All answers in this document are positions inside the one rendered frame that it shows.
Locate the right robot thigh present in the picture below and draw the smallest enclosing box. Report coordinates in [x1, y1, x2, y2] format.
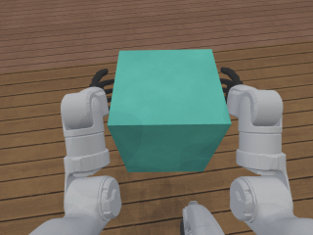
[182, 204, 225, 235]

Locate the robot left forearm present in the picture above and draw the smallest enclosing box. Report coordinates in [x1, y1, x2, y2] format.
[61, 86, 111, 212]

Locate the right robot upper arm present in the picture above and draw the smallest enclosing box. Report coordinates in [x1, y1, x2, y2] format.
[230, 176, 313, 235]

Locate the robot right forearm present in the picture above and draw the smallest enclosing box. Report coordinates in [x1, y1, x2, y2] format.
[227, 84, 293, 208]

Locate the robot right hand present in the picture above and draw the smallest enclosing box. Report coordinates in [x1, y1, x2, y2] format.
[219, 67, 244, 105]

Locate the left robot upper arm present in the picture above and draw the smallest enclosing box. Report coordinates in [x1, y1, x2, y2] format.
[28, 175, 122, 235]

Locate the right robot shin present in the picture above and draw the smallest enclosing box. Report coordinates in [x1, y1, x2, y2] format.
[184, 201, 198, 235]

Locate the robot left hand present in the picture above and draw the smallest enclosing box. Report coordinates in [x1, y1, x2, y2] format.
[89, 69, 114, 110]

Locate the carton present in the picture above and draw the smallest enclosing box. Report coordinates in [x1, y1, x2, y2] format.
[107, 49, 232, 172]

